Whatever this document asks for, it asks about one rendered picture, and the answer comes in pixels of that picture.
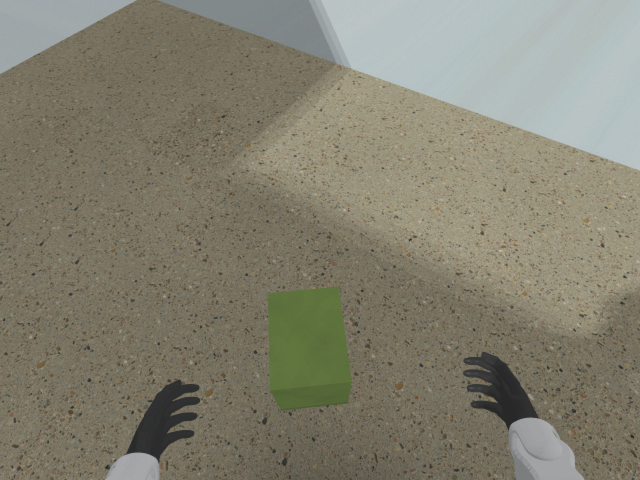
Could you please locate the right robot hand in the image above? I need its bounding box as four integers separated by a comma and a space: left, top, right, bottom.
463, 352, 539, 431

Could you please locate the carton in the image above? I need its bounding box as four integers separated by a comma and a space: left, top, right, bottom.
268, 286, 352, 411

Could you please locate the left robot forearm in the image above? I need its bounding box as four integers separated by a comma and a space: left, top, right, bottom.
105, 453, 160, 480

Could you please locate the right robot forearm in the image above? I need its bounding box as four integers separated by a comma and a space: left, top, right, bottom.
508, 418, 584, 480

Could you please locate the left robot hand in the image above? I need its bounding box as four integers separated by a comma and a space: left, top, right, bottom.
126, 380, 200, 462

